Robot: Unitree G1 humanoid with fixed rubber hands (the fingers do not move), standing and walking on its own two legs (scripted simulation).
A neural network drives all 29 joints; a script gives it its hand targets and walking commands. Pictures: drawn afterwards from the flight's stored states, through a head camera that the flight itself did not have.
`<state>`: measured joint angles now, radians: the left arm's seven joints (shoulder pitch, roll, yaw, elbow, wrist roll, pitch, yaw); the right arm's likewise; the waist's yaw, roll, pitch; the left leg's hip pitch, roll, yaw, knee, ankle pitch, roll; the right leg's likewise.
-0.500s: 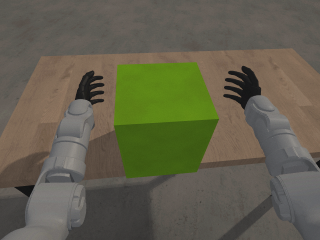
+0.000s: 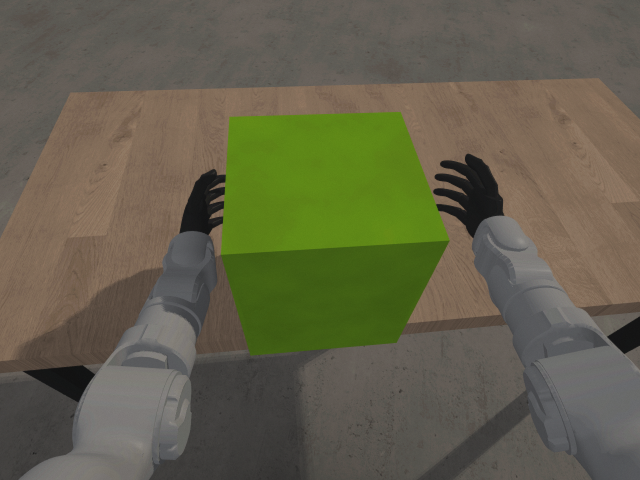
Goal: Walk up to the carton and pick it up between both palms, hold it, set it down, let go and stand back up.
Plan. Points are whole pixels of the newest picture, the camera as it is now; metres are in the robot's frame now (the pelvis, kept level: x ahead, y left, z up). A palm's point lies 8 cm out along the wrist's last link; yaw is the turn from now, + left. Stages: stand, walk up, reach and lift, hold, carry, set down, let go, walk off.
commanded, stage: reach and lift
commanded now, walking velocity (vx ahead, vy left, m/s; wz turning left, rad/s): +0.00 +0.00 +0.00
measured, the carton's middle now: (321, 240) +0.41 +0.03 +0.06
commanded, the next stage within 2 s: none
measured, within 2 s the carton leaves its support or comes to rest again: leaves its support in 1.78 s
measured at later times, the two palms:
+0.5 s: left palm (204, 228) +0.42 +0.18 +0.07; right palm (437, 222) +0.43 -0.12 +0.08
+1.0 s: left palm (207, 241) +0.39 +0.18 +0.07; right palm (446, 242) +0.40 -0.13 +0.08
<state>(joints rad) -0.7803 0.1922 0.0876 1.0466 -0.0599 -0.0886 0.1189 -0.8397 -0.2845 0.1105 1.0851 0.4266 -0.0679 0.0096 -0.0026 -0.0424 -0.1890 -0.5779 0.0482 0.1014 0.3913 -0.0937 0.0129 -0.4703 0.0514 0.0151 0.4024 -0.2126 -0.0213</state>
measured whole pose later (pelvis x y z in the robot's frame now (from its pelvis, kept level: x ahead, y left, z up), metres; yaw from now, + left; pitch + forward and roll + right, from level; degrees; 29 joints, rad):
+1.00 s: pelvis -0.01 +0.00 +0.00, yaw +0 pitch +9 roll -1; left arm -0.75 0.01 0.42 0.98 0.13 -0.04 0.13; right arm -0.73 -0.01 -0.27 1.01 -0.11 -0.11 -0.03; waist 0.00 -0.04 -0.11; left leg -0.44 0.04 0.10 0.39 -0.11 0.01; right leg -0.32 0.05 0.01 0.39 -0.22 -0.02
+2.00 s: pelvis -0.01 +0.00 +0.00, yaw +0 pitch +7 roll -1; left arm -0.75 0.02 0.40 0.95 0.13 -0.04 0.13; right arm -0.73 0.01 -0.27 0.96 -0.12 -0.12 -0.05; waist 0.00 -0.04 -0.13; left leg -0.41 0.04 0.10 0.39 -0.11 0.01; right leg -0.30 0.05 0.01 0.39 -0.22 -0.02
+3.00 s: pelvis -0.03 +0.01 +0.00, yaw +1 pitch -2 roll -1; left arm -0.75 0.06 0.30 0.60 0.13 0.46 0.14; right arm -0.77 0.02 -0.20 0.80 0.04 0.18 -0.10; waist 0.00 -0.04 -0.09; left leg -0.26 0.04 0.10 0.39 -0.10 0.02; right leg -0.14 0.04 0.01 0.38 -0.21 -0.01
